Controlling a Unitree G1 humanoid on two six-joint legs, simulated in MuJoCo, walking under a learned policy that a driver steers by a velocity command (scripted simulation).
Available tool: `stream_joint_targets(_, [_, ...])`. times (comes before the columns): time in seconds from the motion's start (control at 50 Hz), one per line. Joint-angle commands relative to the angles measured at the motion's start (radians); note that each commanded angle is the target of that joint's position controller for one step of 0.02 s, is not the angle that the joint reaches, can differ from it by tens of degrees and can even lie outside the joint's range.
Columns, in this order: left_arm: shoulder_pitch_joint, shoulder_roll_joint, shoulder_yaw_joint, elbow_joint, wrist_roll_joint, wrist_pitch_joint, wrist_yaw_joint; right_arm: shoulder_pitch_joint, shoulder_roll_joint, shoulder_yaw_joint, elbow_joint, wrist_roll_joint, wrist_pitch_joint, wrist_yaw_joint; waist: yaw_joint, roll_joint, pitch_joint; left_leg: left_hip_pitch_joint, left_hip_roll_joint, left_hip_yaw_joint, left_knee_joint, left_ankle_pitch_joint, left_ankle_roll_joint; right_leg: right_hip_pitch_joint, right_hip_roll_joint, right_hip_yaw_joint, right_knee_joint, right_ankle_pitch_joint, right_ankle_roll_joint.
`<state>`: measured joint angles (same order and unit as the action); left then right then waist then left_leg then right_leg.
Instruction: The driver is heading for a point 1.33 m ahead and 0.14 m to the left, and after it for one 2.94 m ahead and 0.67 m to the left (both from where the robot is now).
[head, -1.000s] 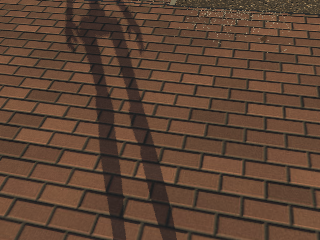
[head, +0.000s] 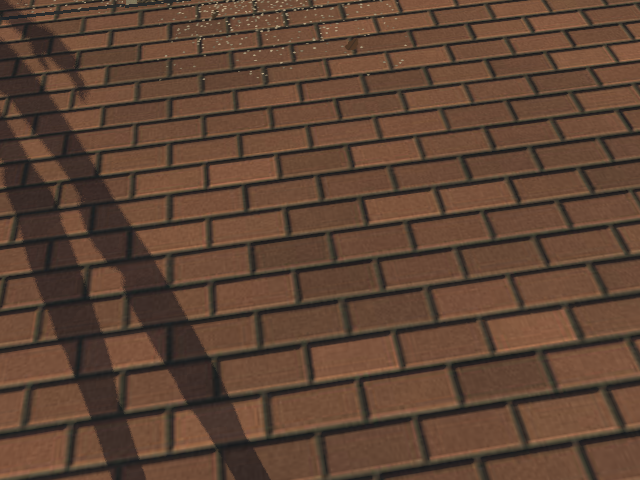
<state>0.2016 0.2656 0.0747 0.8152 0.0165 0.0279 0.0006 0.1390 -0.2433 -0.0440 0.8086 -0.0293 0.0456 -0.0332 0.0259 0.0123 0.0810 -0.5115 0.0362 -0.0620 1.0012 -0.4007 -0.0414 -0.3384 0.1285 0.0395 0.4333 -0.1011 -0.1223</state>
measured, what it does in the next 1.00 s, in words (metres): walks ahead: left foot, then right foot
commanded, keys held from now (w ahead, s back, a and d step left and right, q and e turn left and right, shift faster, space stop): e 0.04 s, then no key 0.10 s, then w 0.48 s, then w+q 0.38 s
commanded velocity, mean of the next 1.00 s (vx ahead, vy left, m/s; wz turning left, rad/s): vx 0.32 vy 0.00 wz -0.04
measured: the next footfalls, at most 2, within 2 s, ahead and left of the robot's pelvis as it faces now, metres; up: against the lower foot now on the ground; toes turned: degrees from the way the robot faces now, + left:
left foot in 0.24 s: +0.06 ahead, +0.14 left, +0.00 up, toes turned -8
right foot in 0.70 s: +0.28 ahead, -0.11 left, +0.00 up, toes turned -9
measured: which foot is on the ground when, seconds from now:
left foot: up 0.00-0.22, down 0.24-0.72, up 0.74-1.00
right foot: down 0.00-0.24, up 0.26-0.68, down 0.70-1.00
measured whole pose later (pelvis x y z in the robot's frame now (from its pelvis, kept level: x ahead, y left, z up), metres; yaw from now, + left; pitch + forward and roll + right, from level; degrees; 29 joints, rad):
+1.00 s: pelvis +0.30 -0.04 +0.01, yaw +1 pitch +1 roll -1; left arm 0.37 0.21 0.04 0.91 0.02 -0.10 0.01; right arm 0.24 -0.26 -0.07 0.89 -0.03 -0.01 0.05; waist 0.01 0.05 0.03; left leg -0.65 0.07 0.00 1.05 -0.14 0.06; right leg -0.03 0.04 -0.19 0.26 -0.25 -0.07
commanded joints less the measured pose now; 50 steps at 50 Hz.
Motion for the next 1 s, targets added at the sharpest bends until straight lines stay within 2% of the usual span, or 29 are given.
stream_joint_targets(0.02, [0.026, 0.154, 0.04, -0.06, 0.004, 0.0, 0.002, 0.042, -0.089, -0.023, -0.051, 0.003, 0.006, -0.004, 0.0, -0.113, -0.128, -0.003, -0.024, 0.013, -0.061, 0.02, -0.012, 0.1, -0.249, 0.346, -0.191, -0.179, -0.114])
stream_joint_targets(0.06, [0.032, 0.156, 0.042, -0.064, 0.008, 0.003, 0.002, 0.031, -0.09, -0.023, -0.059, 0.006, 0.001, -0.005, 0.007, -0.115, -0.128, 0.002, -0.03, 0.008, -0.105, 0.019, -0.009, 0.113, -0.255, 0.375, -0.192, -0.213, -0.111])
stream_joint_targets(0.14, [0.023, 0.14, 0.036, -0.067, 0.018, 0.003, 0.0, 0.046, -0.085, -0.016, -0.063, 0.017, -0.013, -0.008, 0.011, -0.13, -0.144, 0.106, -0.052, 0.026, -0.211, -0.012, 0.018, 0.101, -0.257, 0.384, -0.167, -0.136, -0.106])
stream_joint_targets(0.18, [0.035, 0.138, 0.035, -0.058, 0.017, 0.008, -0.002, 0.09, -0.087, -0.013, -0.061, 0.014, -0.023, -0.003, -0.002, -0.138, -0.169, 0.212, -0.076, 0.057, -0.311, -0.06, 0.044, 0.069, -0.246, 0.406, -0.179, -0.333, -0.103])
stream_joint_targets(0.22, [0.008, 0.125, 0.031, -0.057, 0.003, 0.019, 0.004, 0.184, -0.063, -0.006, -0.036, 0.011, -0.036, 0.001, -0.065, -0.119, -0.123, 0.418, -0.095, 0.091, -0.561, 0.015, 0.094, -0.084, -0.197, 0.399, -0.17, -0.537, -0.06])
stream_joint_targets(0.24, [0.0, 0.086, 0.019, -0.067, -0.003, 0.016, 0.01, 0.216, -0.084, -0.008, -0.028, 0.002, -0.045, -0.005, -0.083, -0.042, -0.078, 0.489, -0.032, 0.009, -0.701, -0.05, 0.122, -0.185, -0.134, 0.351, -0.089, -0.584, -0.004])
stream_joint_targets(0.26, [0.005, 0.007, -0.003, -0.088, -0.02, 0.005, 0.011, 0.256, -0.163, -0.019, -0.033, -0.012, -0.055, -0.013, -0.09, 0.184, -0.109, 0.562, 0.23, -0.335, -0.848, -0.331, 0.185, -0.309, -0.019, 0.175, 0.207, -0.568, 0.052])
stream_joint_targets(0.28, [-0.059, 0.071, 0.01, -0.103, 0.004, -0.015, 0.01, 0.227, -0.248, -0.046, -0.019, -0.023, -0.063, -0.006, -0.09, 0.184, 0.031, 0.416, 0.348, -0.57, -0.953, -0.431, 0.25, -0.42, 0.043, 0.098, 0.361, -0.38, 0.065])
stream_joint_targets(0.3, [-0.053, 0.107, 0.02, -0.094, 0.02, -0.028, 0.001, 0.189, -0.193, -0.035, -0.012, -0.016, -0.072, -0.004, -0.042, 0.071, 0.069, 0.366, 0.304, -0.497, -0.939, -0.369, 0.241, -0.381, -0.015, 0.173, 0.428, -0.27, 0.061])
stream_joint_targets(0.32, [0.011, 0.106, 0.022, -0.064, 0.018, -0.037, -0.014, 0.139, -0.163, -0.028, -0.015, -0.003, -0.083, 0.002, 0.006, 0.077, 0.048, 0.377, 0.244, -0.403, -0.92, -0.27, 0.21, -0.353, -0.019, 0.155, 0.466, -0.209, 0.07])
stream_joint_targets(0.36, [0.053, 0.109, 0.024, -0.028, 0.034, -0.043, -0.032, 0.14, -0.139, -0.025, -0.011, 0.011, -0.1, 0.012, 0.004, 0.11, 0.005, 0.43, 0.172, -0.268, -0.905, -0.135, 0.189, -0.349, -0.033, 0.096, 0.554, -0.16, 0.09])
stream_joint_targets(0.4, [-0.001, 0.082, 0.015, -0.041, 0.034, -0.046, -0.042, 0.203, -0.115, -0.023, 0.018, 0.014, -0.115, 0.023, -0.025, 0.108, 0.001, 0.476, 0.157, -0.219, -0.902, -0.051, 0.202, -0.392, -0.069, 0.057, 0.577, -0.12, 0.104])
stream_joint_targets(0.48, [-0.149, 0.049, -0.005, -0.08, 0.03, -0.049, -0.047, 0.328, -0.106, -0.028, 0.073, 0.014, -0.127, 0.029, -0.092, 0.106, 0.018, 0.566, 0.161, -0.175, -0.904, 0.121, 0.231, -0.46, -0.146, -0.039, 0.464, -0.075, 0.14])
stream_joint_targets(0.54, [-0.236, 0.023, -0.02, -0.107, 0.024, -0.055, -0.053, 0.378, -0.11, -0.029, 0.101, 0.011, -0.129, 0.028, -0.123, 0.115, 0.026, 0.563, 0.155, -0.129, -0.879, 0.262, 0.232, -0.4, -0.154, -0.087, 0.325, -0.068, 0.144])
stream_joint_targets(0.58, [-0.27, 0.018, -0.026, -0.121, 0.019, -0.06, -0.055, 0.399, -0.119, -0.03, 0.116, 0.007, -0.131, 0.028, -0.128, 0.127, 0.028, 0.549, 0.162, -0.105, -0.848, 0.386, 0.232, -0.335, -0.143, -0.113, 0.247, -0.089, 0.128])
stream_joint_targets(0.64, [-0.261, 0.029, -0.027, -0.129, 0.014, -0.068, -0.047, 0.397, -0.129, -0.031, 0.129, 0.007, -0.129, 0.027, -0.102, 0.136, 0.02, 0.505, 0.188, -0.104, -0.786, 0.552, 0.224, -0.183, -0.119, -0.134, 0.163, -0.126, 0.082])
stream_joint_targets(0.66, [-0.21, 0.036, -0.022, -0.117, 0.011, -0.072, -0.04, 0.378, -0.136, -0.032, 0.13, 0.009, -0.127, 0.027, -0.066, 0.131, 0.005, 0.476, 0.192, -0.108, -0.745, 0.642, 0.213, -0.086, -0.1, -0.131, 0.127, -0.126, 0.066])
stream_joint_targets(0.68, [-0.112, 0.048, -0.014, -0.087, 0.011, -0.078, -0.029, 0.352, -0.146, -0.033, 0.129, 0.015, -0.127, 0.027, -0.01, 0.11, -0.033, 0.444, 0.177, -0.091, -0.651, 0.772, 0.196, 0.059, -0.075, -0.131, 0.068, -0.101, 0.049])
stream_joint_targets(0.7, [0.042, 0.082, 0.001, -0.036, 0.02, -0.091, -0.014, 0.333, -0.141, -0.031, 0.127, 0.024, -0.127, 0.03, 0.062, 0.053, -0.123, 0.368, 0.123, -0.036, -0.468, 0.795, 0.171, 0.288, -0.086, -0.106, 0.017, -0.059, 0.027])
stream_joint_targets(0.72, [0.221, 0.163, 0.022, -0.013, 0.044, -0.104, 0.004, 0.307, -0.102, -0.018, 0.089, 0.032, -0.13, 0.035, 0.137, -0.052, -0.263, 0.183, 0.065, 0.005, -0.197, 0.51, 0.146, 0.546, -0.311, 0.129, -0.035, -0.25, -0.017])
stream_joint_targets(0.74, [0.276, 0.26, 0.039, -0.002, 0.051, -0.1, 0.008, 0.391, 0.011, 0.004, 0.062, 0.048, -0.125, 0.032, 0.094, -0.286, -0.363, -0.084, -0.079, 0.076, 0.097, -0.126, 0.118, 0.696, -0.589, 0.553, -0.152, -0.384, -0.087])
stream_joint_targets(0.76, [0.226, 0.197, 0.028, -0.006, 0.027, -0.093, 0.005, 0.354, -0.109, -0.029, 0.087, 0.025, -0.111, 0.023, 0.085, -0.13, -0.273, -0.124, -0.041, -0.016, 0.203, -0.085, 0.138, 0.552, -0.568, 0.588, -0.189, -0.434, -0.091])
stream_joint_targets(0.78, [0.121, 0.127, 0.006, -0.019, 0.02, -0.094, 0.002, 0.306, -0.095, -0.032, 0.079, 0.022, -0.111, 0.033, 0.035, -0.088, -0.139, -0.127, 0.003, -0.031, 0.197, 0.016, 0.146, 0.421, -0.514, 0.425, -0.208, -0.386, -0.066])
stream_joint_targets(0.8, [0.065, 0.075, -0.006, -0.023, 0.017, -0.102, -0.003, 0.288, -0.061, -0.025, 0.086, 0.021, -0.111, 0.04, 0.012, -0.082, -0.073, -0.099, 0.03, -0.02, 0.163, 0.079, 0.141, 0.321, -0.46, 0.294, -0.24, -0.245, -0.042])
stream_joint_targets(0.84, [0.043, 0.033, -0.02, -0.013, 0.011, -0.117, 0.003, 0.294, -0.05, -0.03, 0.101, 0.001, -0.088, 0.055, -0.026, -0.116, -0.037, -0.057, 0.051, -0.001, 0.129, 0.125, 0.121, 0.241, -0.385, 0.127, -0.273, -0.091, -0.001])
stream_joint_targets(0.88, [0.078, 0.034, -0.02, 0.007, 0.005, -0.136, 0.005, 0.276, -0.037, -0.033, 0.092, -0.001, -0.071, 0.068, -0.041, -0.102, -0.04, -0.073, 0.044, 0.014, 0.135, 0.157, 0.113, 0.246, -0.373, 0.044, -0.272, 0.082, 0.002])
stream_joint_targets(0.92, [0.111, 0.039, -0.018, 0.026, -0.003, -0.147, 0.008, 0.216, -0.025, -0.033, 0.069, -0.004, -0.061, 0.077, -0.046, -0.094, -0.029, -0.143, 0.05, 0.029, 0.133, 0.208, 0.104, 0.265, -0.369, -0.025, -0.279, 0.18, 0.002])
stream_joint_targets(1.0, [0.162, 0.021, -0.024, 0.057, 0.002, -0.147, 0.013, 0.057, -0.01, -0.023, 0.007, -0.003, -0.061, 0.093, -0.032, -0.087, 0.011, -0.216, 0.047, 0.071, -0.001, 0.345, 0.091, 0.269, -0.343, -0.142, -0.288, 0.296, 0.006])
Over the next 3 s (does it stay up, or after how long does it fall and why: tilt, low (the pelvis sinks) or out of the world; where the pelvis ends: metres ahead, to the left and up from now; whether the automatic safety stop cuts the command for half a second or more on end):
stays up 1.22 0.18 0.00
